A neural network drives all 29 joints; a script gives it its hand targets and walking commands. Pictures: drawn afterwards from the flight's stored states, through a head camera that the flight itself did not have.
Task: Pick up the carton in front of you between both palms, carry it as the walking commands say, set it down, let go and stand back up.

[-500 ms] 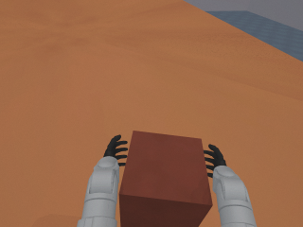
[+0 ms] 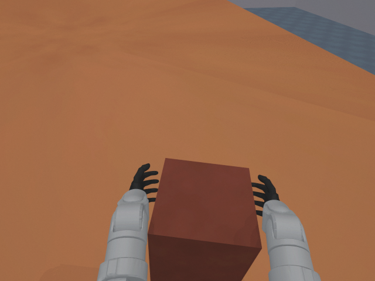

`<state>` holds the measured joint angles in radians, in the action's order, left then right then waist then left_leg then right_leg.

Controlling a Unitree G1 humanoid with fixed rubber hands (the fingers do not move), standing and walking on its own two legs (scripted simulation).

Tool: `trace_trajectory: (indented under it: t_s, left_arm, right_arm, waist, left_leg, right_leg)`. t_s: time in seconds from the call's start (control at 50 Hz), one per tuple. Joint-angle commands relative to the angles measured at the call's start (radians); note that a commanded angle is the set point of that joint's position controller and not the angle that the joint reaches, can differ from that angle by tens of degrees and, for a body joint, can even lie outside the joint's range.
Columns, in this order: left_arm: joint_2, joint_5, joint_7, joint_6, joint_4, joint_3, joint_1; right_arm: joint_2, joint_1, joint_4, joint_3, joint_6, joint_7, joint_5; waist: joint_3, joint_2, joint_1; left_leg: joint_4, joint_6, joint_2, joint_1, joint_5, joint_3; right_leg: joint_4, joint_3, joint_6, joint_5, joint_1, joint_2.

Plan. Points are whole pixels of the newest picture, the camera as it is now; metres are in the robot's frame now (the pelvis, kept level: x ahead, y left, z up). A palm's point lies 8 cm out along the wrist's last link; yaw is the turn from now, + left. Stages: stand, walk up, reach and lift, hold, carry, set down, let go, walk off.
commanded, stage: set down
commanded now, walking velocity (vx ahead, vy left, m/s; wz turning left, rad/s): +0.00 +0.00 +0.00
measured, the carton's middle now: (199, 226) +0.30 +0.01 -0.06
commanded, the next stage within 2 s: none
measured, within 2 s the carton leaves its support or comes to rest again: neither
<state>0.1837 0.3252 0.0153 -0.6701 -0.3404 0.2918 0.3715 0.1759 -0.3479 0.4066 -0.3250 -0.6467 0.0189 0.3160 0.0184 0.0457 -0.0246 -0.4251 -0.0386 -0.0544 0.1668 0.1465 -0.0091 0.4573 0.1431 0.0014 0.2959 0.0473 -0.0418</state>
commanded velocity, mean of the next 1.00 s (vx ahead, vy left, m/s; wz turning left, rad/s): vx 0.00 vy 0.00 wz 0.00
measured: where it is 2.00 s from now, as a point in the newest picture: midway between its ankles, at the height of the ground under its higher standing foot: outside the picture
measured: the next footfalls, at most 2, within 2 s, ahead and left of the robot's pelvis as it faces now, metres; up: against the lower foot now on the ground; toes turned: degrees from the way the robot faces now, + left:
none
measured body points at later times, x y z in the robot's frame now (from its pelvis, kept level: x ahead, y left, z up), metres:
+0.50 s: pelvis -0.04 -0.02 -0.08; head +0.19 +0.01 +0.31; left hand +0.37 +0.16 -0.16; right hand +0.36 -0.14 -0.17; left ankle +0.06 +0.10 -0.74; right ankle -0.02 -0.13 -0.74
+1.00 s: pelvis -0.07 +0.00 -0.21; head +0.20 +0.04 +0.15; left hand +0.42 +0.17 -0.30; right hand +0.41 -0.13 -0.30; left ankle +0.06 +0.10 -0.74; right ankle -0.02 -0.13 -0.74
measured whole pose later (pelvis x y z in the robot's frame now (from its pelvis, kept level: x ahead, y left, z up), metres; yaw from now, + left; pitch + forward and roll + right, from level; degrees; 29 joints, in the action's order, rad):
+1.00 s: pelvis -0.07 +0.00 -0.21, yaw -3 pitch +42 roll -6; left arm 0.01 0.26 0.06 -0.23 -0.66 0.40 0.98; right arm 0.08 -0.92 0.68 -0.50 -0.21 0.16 0.17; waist -0.12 0.04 -0.03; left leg -1.49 0.01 -0.10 1.86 0.37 -0.12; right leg 1.54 0.04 -0.04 0.58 1.71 -0.16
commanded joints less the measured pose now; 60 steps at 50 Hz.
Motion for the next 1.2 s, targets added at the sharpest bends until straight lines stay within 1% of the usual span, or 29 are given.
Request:
trace_trajectory:
  t_s: [0.0, 0.04, 0.06, 0.08, 0.14, 0.2, 0.24, 0.3, 0.32, 0.36, 0.4, 0.44, 0.48, 0.5, 0.56, 0.64, 0.7, 0.76, 0.82, 0.84, 0.9, 0.92, 0.96, 0.98, 1.04, 1.06, 1.1, 1.14, 1.18]
  left_arm:
    - [0.887, -0.188, -0.254, 0.065, -0.151, -0.398, 0.516]
    - [0.839, -0.128, -0.250, 0.111, -0.210, -0.307, 0.575]
    - [0.807, -0.104, -0.246, 0.136, -0.227, -0.272, 0.588]
    - [0.781, -0.077, -0.240, 0.160, -0.251, -0.237, 0.594]
    - [0.678, 0.005, -0.228, 0.241, -0.327, -0.133, 0.566]
    - [0.614, 0.034, -0.225, 0.342, -0.347, -0.117, 0.534]
    - [0.615, 0.026, -0.228, 0.410, -0.371, -0.138, 0.526]
    - [0.669, -0.039, -0.233, 0.511, -0.360, -0.247, 0.586]
    - [0.692, -0.063, -0.235, 0.539, -0.356, -0.289, 0.605]
    - [0.710, -0.101, -0.224, 0.575, -0.318, -0.376, 0.631]
    - [0.696, -0.152, -0.208, 0.588, -0.255, -0.456, 0.691]
    - [0.681, -0.185, -0.197, 0.585, -0.202, -0.508, 0.742]
    - [0.682, -0.185, -0.197, 0.568, -0.209, -0.515, 0.757]
    - [0.691, -0.175, -0.200, 0.557, -0.232, -0.501, 0.751]
    - [0.711, -0.125, -0.212, 0.503, -0.334, -0.429, 0.766]
    - [0.746, -0.077, -0.232, 0.442, -0.417, -0.343, 0.829]
    - [0.756, -0.067, -0.231, 0.426, -0.449, -0.313, 0.861]
    - [0.764, -0.074, -0.220, 0.429, -0.474, -0.308, 0.893]
    - [0.762, -0.105, -0.204, 0.438, -0.466, -0.336, 0.949]
    - [0.762, -0.117, -0.199, 0.442, -0.452, -0.352, 0.972]
    - [0.758, -0.143, -0.182, 0.437, -0.451, -0.379, 1.018]
    - [0.747, -0.153, -0.176, 0.439, -0.428, -0.391, 1.040]
    - [0.742, -0.169, -0.168, 0.434, -0.418, -0.398, 1.084]
    - [0.730, -0.171, -0.167, 0.427, -0.427, -0.397, 1.091]
    - [0.713, -0.187, -0.164, 0.417, -0.413, -0.408, 1.137]
    - [0.710, -0.196, -0.164, 0.413, -0.413, -0.409, 1.154]
    - [0.707, -0.192, -0.167, 0.406, -0.436, -0.396, 1.147]
    - [0.681, -0.198, -0.174, 0.402, -0.443, -0.383, 1.173]
    - [0.668, -0.202, -0.181, 0.402, -0.452, -0.368, 1.193]
  right_arm:
    - [0.912, -0.616, 0.076, 0.378, 0.095, -0.238, -0.178]
    - [0.892, -0.664, 0.135, 0.295, 0.139, -0.217, -0.126]
    - [0.881, -0.672, 0.150, 0.259, 0.162, -0.203, -0.100]
    - [0.866, -0.672, 0.178, 0.227, 0.181, -0.188, -0.073]
    - [0.775, -0.657, 0.206, 0.136, 0.259, -0.146, -0.002]
    - [0.737, -0.640, 0.208, 0.140, 0.357, -0.125, -0.001]
    - [0.736, -0.645, 0.198, 0.188, 0.429, -0.113, -0.023]
    - [0.771, -0.692, 0.182, 0.314, 0.536, -0.098, -0.084]
    - [0.787, -0.718, 0.169, 0.366, 0.567, -0.093, -0.112]
    - [0.802, -0.759, 0.131, 0.458, 0.606, -0.082, -0.162]
    - [0.785, -0.819, 0.080, 0.516, 0.620, -0.066, -0.199]
    - [0.772, -0.850, 0.046, 0.548, 0.617, -0.049, -0.226]
    - [0.773, -0.879, 0.041, 0.558, 0.599, -0.046, -0.233]
    - [0.794, -0.894, 0.045, 0.562, 0.585, -0.049, -0.236]
    - [0.823, -0.937, 0.115, 0.507, 0.531, -0.075, -0.215]
    - [0.825, -1.019, 0.194, 0.408, 0.474, -0.126, -0.183]
    - [0.807, -1.084, 0.210, 0.379, 0.463, -0.144, -0.185]
    - [0.779, -1.127, 0.226, 0.355, 0.471, -0.147, -0.183]
    - [0.764, -1.175, 0.237, 0.355, 0.482, -0.143, -0.202]
    - [0.760, -1.184, 0.242, 0.355, 0.484, -0.140, -0.203]
    - [0.741, -1.237, 0.235, 0.359, 0.490, -0.136, -0.225]
    - [0.741, -1.263, 0.234, 0.370, 0.489, -0.134, -0.234]
    - [0.729, -1.292, 0.251, 0.362, 0.483, -0.134, -0.241]
    - [0.730, -1.306, 0.249, 0.363, 0.481, -0.134, -0.252]
    - [0.723, -1.355, 0.247, 0.366, 0.474, -0.130, -0.267]
    - [0.714, -1.374, 0.240, 0.367, 0.472, -0.128, -0.271]
    - [0.723, -1.400, 0.244, 0.373, 0.465, -0.122, -0.281]
    - [0.707, -1.409, 0.248, 0.357, 0.461, -0.118, -0.278]
    - [0.713, -1.415, 0.265, 0.357, 0.457, -0.110, -0.279]
  waist:
    - [-0.131, -0.025, -0.002]
    - [-0.120, -0.030, -0.003]
    - [-0.126, -0.013, -0.002]
    - [-0.141, -0.015, -0.010]
    - [-0.139, -0.024, -0.006]
    - [-0.227, -0.026, -0.013]
    - [-0.312, -0.028, -0.018]
    - [-0.520, -0.020, -0.013]
    - [-0.597, -0.028, -0.022]
    - [-0.796, -0.047, -0.032]
    - [-0.973, -0.053, -0.018]
    - [-1.091, -0.075, -0.004]
    - [-1.093, -0.061, -0.003]
    - [-1.086, -0.037, -0.013]
    - [-0.928, -0.034, -0.030]
    - [-0.831, -0.052, -0.034]
    - [-0.878, -0.060, -0.036]
    - [-0.928, -0.073, -0.022]
    - [-1.000, -0.087, -0.016]
    - [-1.028, -0.083, -0.005]
    - [-1.082, -0.118, -0.004]
    - [-1.108, -0.110, -0.017]
    - [-1.114, -0.115, -0.009]
    - [-1.106, -0.125, -0.023]
    - [-1.167, -0.140, -0.029]
    - [-1.172, -0.136, -0.027]
    - [-1.182, -0.126, -0.047]
    - [-1.159, -0.123, -0.038]
    - [-1.149, -0.113, -0.048]
  left_leg:
    - [-0.012, 0.030, 0.026, -0.318, 0.049, -0.108]
    - [-0.052, 0.021, 0.014, -0.261, 0.064, -0.099]
    - [-0.075, 0.016, 0.011, -0.239, 0.042, -0.094]
    - [-0.091, 0.011, 0.007, -0.217, 0.025, -0.089]
    - [-0.152, -0.001, -0.009, -0.101, -0.059, -0.070]
    - [-0.221, 0.001, -0.024, -0.002, -0.174, -0.070]
    - [-0.277, 0.000, -0.034, 0.036, -0.258, -0.075]
    - [-0.382, 0.000, -0.041, 0.037, -0.424, -0.091]
    - [-0.424, -0.001, -0.041, 0.035, -0.489, -0.100]
    - [-0.509, 0.004, -0.041, 0.010, -0.600, -0.109]
    - [-0.574, 0.014, -0.043, 0.034, -0.618, -0.105]
    - [-0.625, 0.027, -0.044, 0.070, -0.593, -0.093]
    - [-0.649, 0.032, -0.048, 0.181, -0.481, -0.075]
    - [-0.655, 0.030, -0.051, 0.241, -0.405, -0.066]
    - [-0.660, 0.030, -0.062, 0.460, -0.143, -0.040]
    - [-0.705, 0.030, -0.066, 0.590, 0.020, -0.037]
    - [-0.766, 0.034, -0.067, 0.627, 0.001, -0.040]
    - [-0.819, 0.043, -0.069, 0.641, -0.044, -0.048]
    - [-0.881, 0.055, -0.070, 0.664, -0.066, -0.044]
    - [-0.900, 0.058, -0.071, 0.667, -0.063, -0.048]
    - [-0.948, 0.067, -0.071, 0.666, -0.045, -0.056]
    - [-0.965, 0.070, -0.072, 0.679, -0.043, -0.053]
    - [-0.991, 0.073, -0.070, 0.705, -0.008, -0.058]
    - [-1.000, 0.072, -0.069, 0.714, 0.007, -0.059]
    - [-1.053, 0.076, -0.067, 0.721, 0.011, -0.057]
    - [-1.068, 0.077, -0.067, 0.739, 0.014, -0.055]
    - [-1.100, 0.074, -0.069, 0.770, 0.004, -0.047]
    - [-1.132, 0.072, -0.069, 0.825, 0.004, -0.039]
    - [-1.165, 0.070, -0.071, 0.877, -0.023, -0.020]
  right_leg:
    - [-0.091, -0.006, 0.057, 0.070, 0.427, -0.016]
    - [-0.051, -0.011, 0.056, 0.085, 0.480, -0.016]
    - [-0.033, -0.013, 0.055, 0.070, 0.499, -0.020]
    - [-0.020, -0.015, 0.050, 0.059, 0.500, -0.024]
    - [0.035, -0.031, 0.029, -0.002, 0.573, -0.042]
    - [0.099, -0.036, 0.000, -0.105, 0.629, -0.059]
    - [0.151, -0.034, -0.015, -0.173, 0.672, -0.070]
    - [0.235, -0.039, -0.027, -0.257, 0.756, -0.092]
    - [0.265, -0.032, -0.028, -0.286, 0.794, -0.096]
    - [0.333, -0.030, -0.032, -0.335, 0.856, -0.108]
    - [0.398, -0.038, -0.037, -0.354, 0.885, -0.113]
    - [0.450, -0.050, -0.039, -0.334, 0.921, -0.116]
    - [0.486, -0.064, -0.042, -0.269, 0.960, -0.117]
    - [0.504, -0.071, -0.047, -0.230, 0.962, -0.121]
    - [0.543, -0.085, -0.046, -0.041, 1.053, -0.127]
    - [0.611, -0.109, -0.036, 0.094, 1.220, -0.134]
    - [0.678, -0.126, -0.035, 0.089, 1.316, -0.140]
    - [0.743, -0.146, -0.035, 0.072, 1.429, -0.152]
    - [0.807, -0.153, -0.034, 0.071, 1.494, -0.157]
    - [0.828, -0.163, -0.035, 0.079, 1.520, -0.162]
    - [0.897, -0.172, -0.033, 0.101, 1.599, -0.166]
    - [0.917, -0.175, -0.035, 0.107, 1.611, -0.168]
    - [0.955, -0.181, -0.033, 0.128, 1.651, -0.171]
    - [0.975, -0.182, -0.032, 0.136, 1.677, -0.171]
    - [1.030, -0.187, -0.034, 0.143, 1.710, -0.174]
    - [1.044, -0.192, -0.034, 0.144, 1.716, -0.174]
    - [1.072, -0.194, -0.037, 0.143, 1.726, -0.176]
    - [1.096, -0.200, -0.035, 0.147, 1.755, -0.180]
    - [1.115, -0.200, -0.034, 0.132, 1.756, -0.184]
